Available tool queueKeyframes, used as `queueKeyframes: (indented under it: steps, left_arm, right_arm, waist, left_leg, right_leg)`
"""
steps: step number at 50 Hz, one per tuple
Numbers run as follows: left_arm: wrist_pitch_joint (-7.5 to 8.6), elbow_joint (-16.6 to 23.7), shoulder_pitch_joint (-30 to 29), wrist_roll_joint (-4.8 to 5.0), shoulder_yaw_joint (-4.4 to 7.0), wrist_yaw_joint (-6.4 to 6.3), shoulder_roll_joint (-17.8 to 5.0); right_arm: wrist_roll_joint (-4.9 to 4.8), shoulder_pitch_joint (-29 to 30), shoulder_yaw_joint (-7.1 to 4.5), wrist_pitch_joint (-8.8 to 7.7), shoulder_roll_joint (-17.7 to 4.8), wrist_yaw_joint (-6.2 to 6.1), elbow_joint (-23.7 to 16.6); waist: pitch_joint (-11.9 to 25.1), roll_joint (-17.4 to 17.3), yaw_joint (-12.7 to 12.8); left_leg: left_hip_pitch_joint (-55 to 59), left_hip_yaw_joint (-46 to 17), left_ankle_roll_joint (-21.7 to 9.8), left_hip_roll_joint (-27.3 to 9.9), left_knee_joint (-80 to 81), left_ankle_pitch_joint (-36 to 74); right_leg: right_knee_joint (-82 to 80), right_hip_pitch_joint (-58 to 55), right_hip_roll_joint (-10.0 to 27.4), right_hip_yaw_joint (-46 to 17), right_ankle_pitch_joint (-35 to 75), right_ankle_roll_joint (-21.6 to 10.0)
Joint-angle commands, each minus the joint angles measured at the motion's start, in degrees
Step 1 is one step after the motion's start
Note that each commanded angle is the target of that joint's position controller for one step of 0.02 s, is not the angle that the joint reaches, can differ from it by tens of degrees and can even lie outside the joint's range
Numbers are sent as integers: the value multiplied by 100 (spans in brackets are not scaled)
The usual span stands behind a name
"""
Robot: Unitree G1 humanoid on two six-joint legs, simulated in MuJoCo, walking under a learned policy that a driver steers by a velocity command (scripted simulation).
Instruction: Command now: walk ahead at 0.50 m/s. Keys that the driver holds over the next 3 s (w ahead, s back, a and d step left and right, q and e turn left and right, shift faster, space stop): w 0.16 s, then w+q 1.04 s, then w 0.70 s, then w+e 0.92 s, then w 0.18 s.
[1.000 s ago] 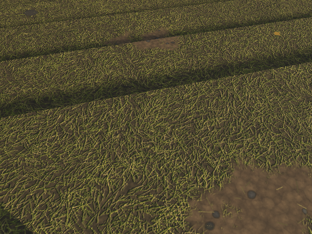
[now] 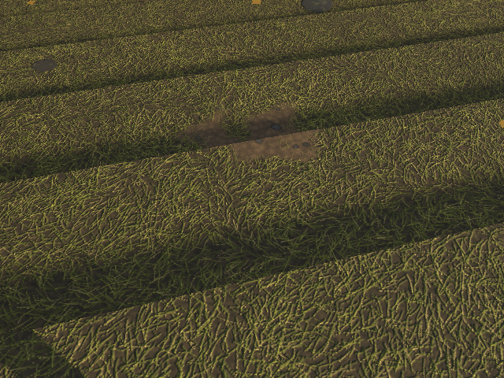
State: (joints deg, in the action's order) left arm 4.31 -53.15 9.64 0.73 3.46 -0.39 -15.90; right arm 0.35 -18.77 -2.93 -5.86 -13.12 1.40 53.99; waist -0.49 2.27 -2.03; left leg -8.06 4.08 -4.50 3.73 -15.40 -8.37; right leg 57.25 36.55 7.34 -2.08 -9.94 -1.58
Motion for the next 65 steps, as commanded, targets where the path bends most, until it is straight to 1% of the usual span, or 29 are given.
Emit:
queueKeyframes:
  steps: [1,9,12,14,15,16,17,18,19,21,23,26,35,39,41,42,43,44,45,46,47,49,54,55,58,59,61,63,65]
  left_arm:
    - [4,284,-87,-42,57,9,-182]
    - [111,740,-1444,28,-35,188,-125]
    - [198,766,-1192,40,42,249,-323]
    - [242,374,187,3,276,200,-757]
    - [244,184,1262,-106,398,136,-1206]
    - [192,50,1605,-108,457,154,-1527]
    - [177,98,1522,-40,303,157,-929]
    - [183,174,1040,-11,215,130,-626]
    - [193,250,597,-36,160,129,-458]
    - [223,222,178,-145,95,141,-186]
    - [250,144,173,-163,126,136,-183]
    - [282,45,246,-168,204,53,-402]
    - [84,-120,816,-59,321,-105,-754]
    - [-84,-130,778,26,400,-128,-989]
    - [-155,-85,544,82,406,-150,-1091]
    - [-148,-14,531,14,359,-167,-1011]
    - [-45,285,1087,-256,93,-94,-146]
    - [222,454,719,-32,92,1,-360]
    - [364,610,95,224,195,54,-728]
    - [434,648,-45,195,191,24,-712]
    - [423,536,7,26,237,-46,-748]
    - [243,502,240,-55,295,-80,-773]
    - [53,841,-435,-226,167,-97,-329]
    - [108,769,-264,-231,184,-15,-384]
    - [201,1077,-962,57,325,112,-806]
    - [256,1190,-1153,71,332,146,-879]
    - [322,1329,-1433,-71,286,242,-801]
    - [344,1334,-1376,-203,180,370,-420]
    - [320,1364,-1222,-133,155,447,-381]
  right_arm:
    - [-27,69,-166,-57,-835,-109,-257]
    - [-122,-687,-213,94,-927,-190,147]
    - [-154,-621,-260,204,-1013,-239,169]
    - [-142,-350,-219,252,-949,-236,53]
    - [-59,-352,-120,249,-733,-229,-123]
    - [-107,-1215,92,142,113,-184,-118]
    - [-254,-954,-55,65,-524,-187,-40]
    - [-356,-434,-161,43,-832,-206,-219]
    - [-339,-156,-179,54,-814,-250,-283]
    - [-270,-174,-246,180,-604,-281,-286]
    - [-283,-290,-241,338,-333,-267,-321]
    - [-222,100,-282,468,-351,-278,-582]
    - [-172,1750,-172,403,-263,77,-1320]
    - [-168,1619,-241,395,-428,199,-1553]
    - [-196,435,-481,397,-869,175,-1341]
    - [-193,-573,-711,424,-1355,67,-1105]
    - [-292,-507,-826,403,-1993,13,-1077]
    - [-221,-669,-695,319,-1732,55,-1289]
    - [-145,-568,-548,267,-1239,88,-1236]
    - [-127,-164,-512,221,-1148,82,-1314]
    - [-110,321,-469,211,-1002,60,-1402]
    - [-33,604,-407,197,-847,24,-1497]
    - [-82,241,-504,225,-1187,-177,-1440]
    - [32,185,-527,233,-1244,-208,-1509]
    - [-93,-591,-448,173,-1021,-266,-1319]
    - [-113,-769,-431,144,-1020,-312,-1263]
    - [-116,-800,-410,178,-998,-440,-1218]
    - [-128,-694,-382,233,-992,-509,-1258]
    - [-113,-645,-354,213,-1016,-509,-1302]
  waist:
    - [-173,-513,169]
    - [-538,-505,-232]
    - [-355,-646,61]
    - [498,-641,780]
    - [1444,-94,1106]
    - [2268,1410,704]
    - [2119,913,891]
    - [1204,691,825]
    - [748,293,663]
    - [261,360,337]
    - [100,338,209]
    - [-181,149,162]
    - [-671,-154,639]
    - [-419,160,403]
    - [314,183,-327]
    - [902,-213,-775]
    - [1330,-1694,-142]
    - [2247,-1442,-304]
    - [1577,-987,-484]
    - [970,-656,-272]
    - [641,-305,-2]
    - [584,-370,297]
    - [441,-409,201]
    - [630,-450,217]
    - [247,-666,-21]
    - [120,-631,-53]
    - [-132,-654,-39]
    - [-65,-771,-102]
    - [-162,-880,-38]
  left_leg:
    - [20,-994,-827,-1530,905,1238]
    - [852,-812,-694,-1720,596,1168]
    - [1190,-1073,-595,-1892,67,1903]
    - [719,-834,-354,-1434,-1459,3101]
    - [-487,-547,-111,-990,-3242,1595]
    - [-2624,-523,260,-40,-5173,-2242]
    - [-3139,-1253,223,-301,-5898,-2555]
    - [-3519,-1135,172,-570,-6054,-2120]
    - [-3357,-1019,170,-847,-5872,-1587]
    - [-2790,-1060,162,-1134,-5384,-973]
    - [-2590,-1007,144,-1214,-5191,-815]
    - [-3062,-1098,206,-1267,-4678,-169]
    - [-3341,-377,119,-1070,-2415,987]
    - [-2805,103,-182,-699,-2096,23]
    - [-1104,384,-490,-161,-1798,32]
    - [635,-294,-779,-348,-1627,166]
    - [2560,-3192,-1722,-1742,-1240,-635]
    - [3095,-5205,-2136,-2293,-182,-1657]
    - [2792,-4500,-1730,-2197,5,-1216]
    - [1883,-3685,-1522,-1977,-84,-359]
    - [1005,-2986,-1343,-1723,-144,567]
    - [99,-2454,-1253,-1445,-45,1201]
    - [-556,-2098,-1241,-1166,101,1186]
    - [-549,-2065,-1212,-1191,-122,1376]
    - [419,-2947,-1166,-1364,-263,-93]
    - [862,-3195,-1167,-1469,-342,-382]
    - [572,-2818,-1054,-1244,-589,-636]
    - [-280,-2602,-996,-1071,-899,-868]
    - [-729,-2711,-1026,-1062,-1218,-1044]
  right_leg:
    - [-893,355,122,-72,945,104]
    - [-2581,230,-235,148,1313,-18]
    - [-2888,-339,-419,162,716,-179]
    - [-2994,-2439,-647,359,792,-423]
    - [-2787,-4282,417,-746,886,-794]
    - [-3385,-6103,1783,-3290,58,-1655]
    - [-3818,-5807,1664,-3642,-724,-1514]
    - [-3940,-5043,1515,-2733,-733,-1202]
    - [-4123,-4218,1291,-2060,-457,-1015]
    - [-4534,-3119,917,-1053,35,-826]
    - [-4798,-2746,840,-554,302,-866]
    - [-5000,-2709,861,-19,692,-907]
    - [-4790,-3522,892,1201,1416,-679]
    - [-3920,-4192,1062,1444,3368,-501]
    - [-2269,-3998,824,1682,4671,-286]
    - [-603,-2891,575,1740,3644,-25]
    - [1564,-324,-472,1457,-1442,325]
    - [2457,483,-906,-25,-2473,261]
    - [2435,1034,-610,-249,-2005,78]
    - [1956,888,-374,-244,-1525,-12]
    - [1424,424,-155,-270,-1172,28]
    - [804,-361,33,-333,-939,99]
    - [-684,-491,-252,-132,194,391]
    - [-394,-583,-304,-149,983,369]
    - [-653,967,-180,-778,1173,230]
    - [-928,1536,-154,-930,1118,176]
    - [-1770,1475,-208,-872,1804,185]
    - [-1864,576,-394,-647,2860,129]
    - [-1686,421,-424,-607,2978,62]
